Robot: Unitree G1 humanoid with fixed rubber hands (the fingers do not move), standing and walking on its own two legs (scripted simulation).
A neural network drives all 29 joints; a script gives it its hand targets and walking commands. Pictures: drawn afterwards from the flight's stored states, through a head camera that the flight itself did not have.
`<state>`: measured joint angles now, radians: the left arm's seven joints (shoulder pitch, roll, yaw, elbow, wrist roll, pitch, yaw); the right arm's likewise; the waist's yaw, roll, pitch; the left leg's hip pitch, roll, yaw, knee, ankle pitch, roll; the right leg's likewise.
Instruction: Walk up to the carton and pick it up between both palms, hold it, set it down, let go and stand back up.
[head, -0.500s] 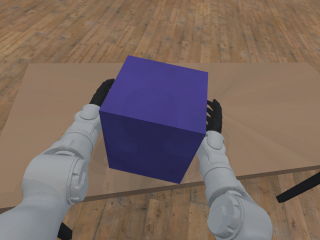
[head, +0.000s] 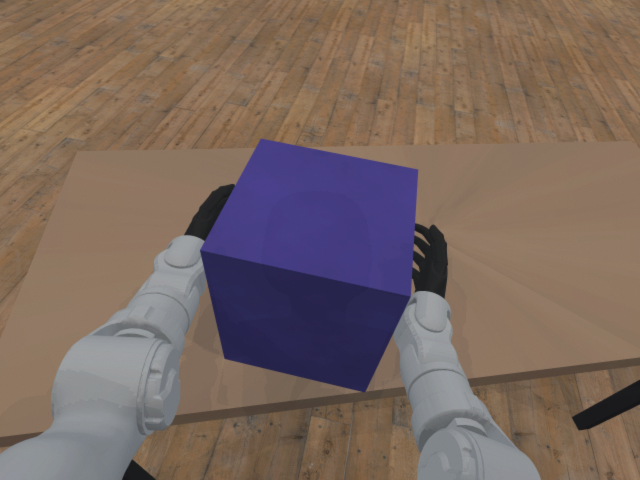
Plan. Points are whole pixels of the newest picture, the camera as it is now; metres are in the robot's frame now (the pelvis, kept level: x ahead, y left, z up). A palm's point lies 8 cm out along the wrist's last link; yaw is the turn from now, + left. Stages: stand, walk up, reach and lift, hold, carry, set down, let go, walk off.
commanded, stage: reach and lift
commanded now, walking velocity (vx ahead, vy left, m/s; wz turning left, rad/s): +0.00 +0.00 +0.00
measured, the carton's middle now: (315, 270) +0.40 -0.04 +0.04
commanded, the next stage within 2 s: none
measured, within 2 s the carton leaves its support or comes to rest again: leaves its support in 0.84 s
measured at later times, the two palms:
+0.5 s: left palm (203, 236) +0.45 +0.10 +0.07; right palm (427, 288) +0.35 -0.18 +0.06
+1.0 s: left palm (216, 224) +0.44 +0.08 +0.10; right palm (442, 290) +0.34 -0.20 +0.06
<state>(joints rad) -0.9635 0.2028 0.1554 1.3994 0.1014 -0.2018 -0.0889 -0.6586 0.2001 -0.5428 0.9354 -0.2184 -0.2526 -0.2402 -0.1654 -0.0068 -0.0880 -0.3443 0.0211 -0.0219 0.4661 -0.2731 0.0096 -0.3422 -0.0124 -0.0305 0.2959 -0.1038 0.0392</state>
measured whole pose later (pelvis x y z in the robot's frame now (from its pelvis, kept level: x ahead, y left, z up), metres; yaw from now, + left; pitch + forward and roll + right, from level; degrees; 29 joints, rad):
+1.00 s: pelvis -0.01 +0.00 +0.00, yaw +0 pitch +14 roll -3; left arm -0.97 0.20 -0.20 1.30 -0.16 -0.08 0.01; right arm -0.58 0.07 -0.25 0.84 0.08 -0.10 -0.29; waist -0.16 0.05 -0.22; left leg -0.47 0.02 -0.03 0.49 -0.26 0.01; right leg -0.44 -0.01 -0.04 0.26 -0.06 0.04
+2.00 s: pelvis -0.03 -0.01 +0.00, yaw +0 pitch +1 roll -1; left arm -0.82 0.14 0.02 0.73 -0.05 0.40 0.10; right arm -0.66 -0.02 -0.19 0.64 0.16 0.25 -0.25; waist -0.06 -0.01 -0.11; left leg -0.21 0.01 -0.03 0.42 -0.22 0.00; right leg -0.24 -0.01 -0.01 0.31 -0.08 0.02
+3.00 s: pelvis -0.03 -0.02 +0.00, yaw +2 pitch -1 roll -2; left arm -0.81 0.12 0.14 0.42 0.01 0.79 0.13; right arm -0.83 -0.13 -0.08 0.58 0.31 0.58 -0.28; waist -0.05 0.00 -0.15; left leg -0.21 0.02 -0.09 0.48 -0.26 -0.02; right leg -0.21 0.01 -0.03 0.34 -0.11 0.01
